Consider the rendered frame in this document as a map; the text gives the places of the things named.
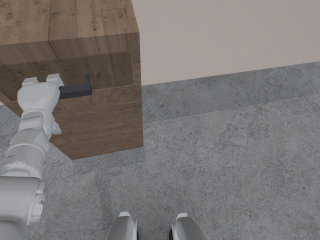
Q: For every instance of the robot left hand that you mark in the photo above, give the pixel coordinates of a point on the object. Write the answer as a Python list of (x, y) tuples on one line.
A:
[(43, 95)]

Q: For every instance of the robot right thigh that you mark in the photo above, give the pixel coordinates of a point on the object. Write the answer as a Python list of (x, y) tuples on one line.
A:
[(186, 228)]

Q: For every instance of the cabinet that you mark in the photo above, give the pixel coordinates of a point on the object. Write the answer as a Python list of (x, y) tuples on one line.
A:
[(111, 119)]

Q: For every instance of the drawer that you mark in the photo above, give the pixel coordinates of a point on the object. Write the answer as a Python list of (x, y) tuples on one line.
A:
[(105, 70)]

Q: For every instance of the robot left forearm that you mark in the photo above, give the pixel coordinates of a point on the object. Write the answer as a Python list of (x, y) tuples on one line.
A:
[(27, 151)]

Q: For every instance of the handle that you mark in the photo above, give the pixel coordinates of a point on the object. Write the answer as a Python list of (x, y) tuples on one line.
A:
[(75, 90)]

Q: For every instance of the robot right shin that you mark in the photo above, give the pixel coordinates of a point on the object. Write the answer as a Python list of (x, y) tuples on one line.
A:
[(183, 214)]

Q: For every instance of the left robot upper arm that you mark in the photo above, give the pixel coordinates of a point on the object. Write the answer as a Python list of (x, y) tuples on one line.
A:
[(21, 203)]

